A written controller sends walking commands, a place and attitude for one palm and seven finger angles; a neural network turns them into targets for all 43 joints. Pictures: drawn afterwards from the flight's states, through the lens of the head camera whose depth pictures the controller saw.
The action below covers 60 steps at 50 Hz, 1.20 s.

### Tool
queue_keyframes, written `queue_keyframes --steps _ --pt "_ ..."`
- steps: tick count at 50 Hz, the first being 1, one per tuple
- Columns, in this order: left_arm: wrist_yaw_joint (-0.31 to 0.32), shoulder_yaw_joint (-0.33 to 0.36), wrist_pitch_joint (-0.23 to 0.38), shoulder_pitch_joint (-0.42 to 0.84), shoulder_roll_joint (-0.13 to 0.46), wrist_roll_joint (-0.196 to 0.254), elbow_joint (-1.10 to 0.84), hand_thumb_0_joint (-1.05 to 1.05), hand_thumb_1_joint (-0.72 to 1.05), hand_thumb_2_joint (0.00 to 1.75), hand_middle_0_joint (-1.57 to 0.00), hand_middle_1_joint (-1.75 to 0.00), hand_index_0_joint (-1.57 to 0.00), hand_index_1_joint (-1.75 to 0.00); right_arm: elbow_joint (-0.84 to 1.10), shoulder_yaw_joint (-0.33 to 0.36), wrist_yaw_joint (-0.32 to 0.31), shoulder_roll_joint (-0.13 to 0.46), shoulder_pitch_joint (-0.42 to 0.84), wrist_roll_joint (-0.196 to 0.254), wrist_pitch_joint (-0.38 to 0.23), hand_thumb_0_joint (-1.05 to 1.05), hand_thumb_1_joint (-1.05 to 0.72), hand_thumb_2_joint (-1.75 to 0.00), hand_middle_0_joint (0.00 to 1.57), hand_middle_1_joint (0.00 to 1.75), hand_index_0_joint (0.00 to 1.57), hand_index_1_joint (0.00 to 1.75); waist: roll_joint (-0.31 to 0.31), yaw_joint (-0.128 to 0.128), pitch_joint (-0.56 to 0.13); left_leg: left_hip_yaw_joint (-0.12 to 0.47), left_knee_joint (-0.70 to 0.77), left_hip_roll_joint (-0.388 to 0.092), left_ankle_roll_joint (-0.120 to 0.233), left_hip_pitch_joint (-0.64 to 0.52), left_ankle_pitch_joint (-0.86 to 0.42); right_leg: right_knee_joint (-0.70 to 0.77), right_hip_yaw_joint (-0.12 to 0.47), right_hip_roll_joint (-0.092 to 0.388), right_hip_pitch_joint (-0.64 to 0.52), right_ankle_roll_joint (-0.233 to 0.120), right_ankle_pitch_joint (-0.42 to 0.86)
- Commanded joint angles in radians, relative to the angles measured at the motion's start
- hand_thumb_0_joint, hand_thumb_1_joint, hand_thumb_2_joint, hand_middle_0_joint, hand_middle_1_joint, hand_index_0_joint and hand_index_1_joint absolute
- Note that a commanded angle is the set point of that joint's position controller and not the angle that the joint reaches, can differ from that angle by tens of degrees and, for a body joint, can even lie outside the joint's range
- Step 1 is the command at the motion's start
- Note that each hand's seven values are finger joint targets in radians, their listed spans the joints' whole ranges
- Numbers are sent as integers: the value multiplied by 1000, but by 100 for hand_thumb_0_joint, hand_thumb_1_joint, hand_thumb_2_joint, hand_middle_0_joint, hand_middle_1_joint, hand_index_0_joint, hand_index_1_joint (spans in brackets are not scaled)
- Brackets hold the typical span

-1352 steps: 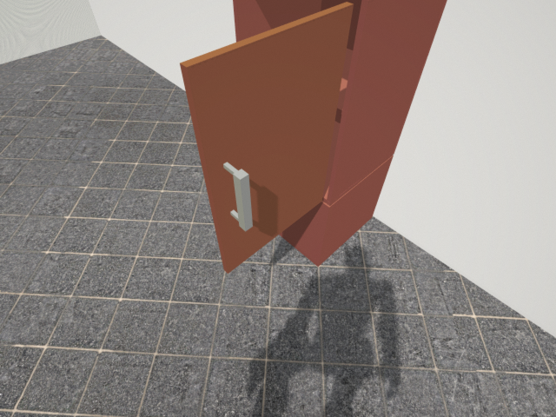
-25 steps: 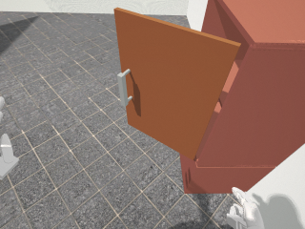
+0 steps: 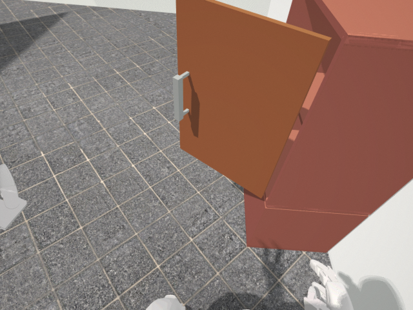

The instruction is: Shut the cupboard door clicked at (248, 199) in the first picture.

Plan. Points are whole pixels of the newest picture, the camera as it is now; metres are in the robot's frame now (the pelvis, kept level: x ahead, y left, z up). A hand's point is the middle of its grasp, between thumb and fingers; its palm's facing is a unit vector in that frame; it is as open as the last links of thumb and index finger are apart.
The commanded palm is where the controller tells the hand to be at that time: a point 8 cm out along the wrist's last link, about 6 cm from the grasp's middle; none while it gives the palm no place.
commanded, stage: step back with the hand held close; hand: left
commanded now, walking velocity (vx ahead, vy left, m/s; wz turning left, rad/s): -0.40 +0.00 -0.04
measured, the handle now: (182, 96) +0.74 +0.12 -0.02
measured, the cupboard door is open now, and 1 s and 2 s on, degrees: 56 56 56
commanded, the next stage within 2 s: stop stepping back and stand still in 0.78 s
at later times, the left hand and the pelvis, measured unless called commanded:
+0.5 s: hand out of the picture +0.11 +0.29 +0.19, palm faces +0.45 -0.79 -0.41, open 7.4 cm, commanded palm +0.03 +0.32 +0.20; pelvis -0.11 +0.02 +0.01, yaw +0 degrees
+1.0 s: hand out of the picture -0.04 +0.26 +0.19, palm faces +0.22 -0.84 -0.50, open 7.4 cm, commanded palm -0.11 +0.31 +0.20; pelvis -0.28 +0.03 +0.01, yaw -6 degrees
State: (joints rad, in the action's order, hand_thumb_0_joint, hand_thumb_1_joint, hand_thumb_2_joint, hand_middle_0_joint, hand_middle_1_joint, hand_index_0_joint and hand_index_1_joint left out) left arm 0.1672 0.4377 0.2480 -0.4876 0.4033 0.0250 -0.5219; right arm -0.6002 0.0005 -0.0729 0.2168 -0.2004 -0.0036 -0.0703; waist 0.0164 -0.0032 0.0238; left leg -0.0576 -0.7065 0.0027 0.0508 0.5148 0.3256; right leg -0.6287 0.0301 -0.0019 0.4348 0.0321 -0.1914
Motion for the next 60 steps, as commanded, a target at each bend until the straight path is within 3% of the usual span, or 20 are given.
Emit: queue_keyframes --steps 1,4,8,13,16,19,23,30,35,37,39,41,43,45,47,49,51,55,58,60 --pt "29 171 78 2 224 8 -201 0 90 90 -20 -30 -20 -30 162 55 -22 140 72 11 -51 0 -90 -90 20 30 20 30 -97 -16 -125 197 301 -127 31 121 346 61 113 32 -178 -53 -160" --pt "26 213 84 -16 235 8 -220 0 90 90 -20 -30 -20 -30 171 65 -29 144 101 7 -69 0 -90 -90 20 30 20 30 -268 7 -169 338 490 -289 88 311 394 -247 -12 -80 -413 -13 -50" --pt "9 252 86 -92 257 26 -173 0 90 90 -20 -30 -20 -30 161 83 -22 149 101 12 -91 0 -90 -90 20 30 20 30 -219 10 -143 236 431 -292 50 233 386 -121 23 -67 -353 -47 -213" --pt "30 108 78 69 239 28 -203 0 90 90 -20 -30 -20 -30 89 79 -16 104 65 20 -87 0 -90 -90 20 30 20 30 164 -21 -212 9 -84 -32 -85 -322 9 317 395 260 105 -154 132" --pt "34 89 45 116 247 3 -188 0 90 90 -20 -30 -20 -30 98 49 -29 86 93 -3 -57 0 -90 -90 20 30 20 30 132 -29 -97 37 16 -38 -70 -233 -38 253 291 214 67 -128 272" --pt "25 105 53 149 245 -1 -165 0 90 90 -20 -30 -20 -30 95 60 -51 124 102 7 -58 0 -90 -90 20 30 20 30 -76 -13 -103 112 293 -150 -26 -211 -338 103 122 1 -63 -31 256" --pt "-11 152 58 67 216 13 -175 0 90 90 -20 -30 -20 -30 132 77 -21 137 124 -11 -77 0 -90 -90 20 30 20 30 -286 7 -173 338 584 -395 107 133 252 -364 32 -105 -327 -6 -218" --pt "-18 84 30 -1 178 66 -266 0 90 90 -20 -30 -20 -30 111 51 12 108 103 -12 -85 0 -90 -90 20 30 20 30 -275 9 -222 134 554 -270 -45 -178 105 127 -105 -86 -265 -44 -302" --pt "19 173 54 136 328 40 -263 0 90 90 -20 -30 -20 -30 71 30 -9 77 79 -33 -64 0 -90 -90 20 30 20 30 35 -8 -202 -30 47 -79 -123 -346 -54 404 200 284 11 -176 166" --pt "3 93 14 108 259 31 -176 0 90 90 -20 -30 -20 -30 79 47 -28 89 90 -1 -58 0 -90 -90 20 30 20 30 149 -31 -185 7 43 -43 -93 -342 -192 253 59 198 -27 -112 388" --pt "-11 93 -12 91 252 47 -175 0 90 90 -20 -30 -20 -30 93 39 -44 108 111 6 -45 0 -90 -90 20 30 20 30 -51 -23 -171 124 262 -122 -53 -381 -543 112 -59 22 -34 -20 200" --pt "-25 110 9 73 246 65 -151 0 90 90 -20 -30 -20 -30 110 49 -31 133 128 13 -58 0 -90 -90 20 30 20 30 -252 -3 -145 290 550 -263 11 -219 -190 -46 -40 -109 -173 -19 -314" --pt "-23 182 8 -40 286 73 -166 0 90 90 -20 -30 -20 -30 130 51 -24 142 159 -19 -52 0 -90 -90 20 30 20 30 -312 23 -156 343 692 -283 -23 37 248 -81 -56 -128 -343 -64 -370" --pt "-28 176 6 -127 260 82 -234 0 90 90 -20 -30 -20 -30 144 51 -7 119 136 -15 -43 0 -90 -90 20 30 20 30 -310 29 -225 160 603 -177 -76 81 276 45 -135 -148 -466 -68 -317" --pt "-15 199 -2 -216 293 75 -323 0 90 90 -20 -30 -20 -30 158 52 7 102 92 2 -37 0 -90 -90 20 30 20 30 -110 9 -236 -13 211 8 -121 -49 206 326 -3 24 -276 -107 -373" --pt "7 204 -35 -213 314 53 -333 0 90 90 -20 -30 -20 -30 128 67 1 107 37 -3 -17 0 -90 -90 20 30 20 30 201 3 -111 107 -481 48 -120 -108 85 514 433 401 236 -302 -692" --pt "40 177 -34 -32 274 29 -265 0 90 90 -20 -30 -20 -30 109 33 -17 79 22 -15 -7 0 -90 -90 20 30 20 30 71 -41 -45 119 -421 -64 -90 -49 82 437 223 309 188 -205 -524" --pt "47 34 -29 264 179 -10 -55 0 90 90 -20 -30 -20 -30 43 44 -42 131 -4 -16 -63 0 -90 -90 20 30 20 30 10 -48 2 5 121 -41 -45 -220 58 246 -19 183 45 -94 -447" --pt "42 24 -27 272 189 -11 -131 0 90 90 -20 -30 -20 -30 106 54 -49 166 10 14 -95 0 -90 -90 20 30 20 30 -305 -26 17 449 491 -247 74 -173 340 -185 -112 -19 22 -19 -278" --pt "15 63 -43 102 202 -4 -145 0 90 90 -20 -30 -20 -30 106 37 -19 119 72 3 -89 0 -90 -90 20 30 20 30 -376 -23 9 540 634 -284 86 52 623 -424 -60 -41 -61 -22 -269"
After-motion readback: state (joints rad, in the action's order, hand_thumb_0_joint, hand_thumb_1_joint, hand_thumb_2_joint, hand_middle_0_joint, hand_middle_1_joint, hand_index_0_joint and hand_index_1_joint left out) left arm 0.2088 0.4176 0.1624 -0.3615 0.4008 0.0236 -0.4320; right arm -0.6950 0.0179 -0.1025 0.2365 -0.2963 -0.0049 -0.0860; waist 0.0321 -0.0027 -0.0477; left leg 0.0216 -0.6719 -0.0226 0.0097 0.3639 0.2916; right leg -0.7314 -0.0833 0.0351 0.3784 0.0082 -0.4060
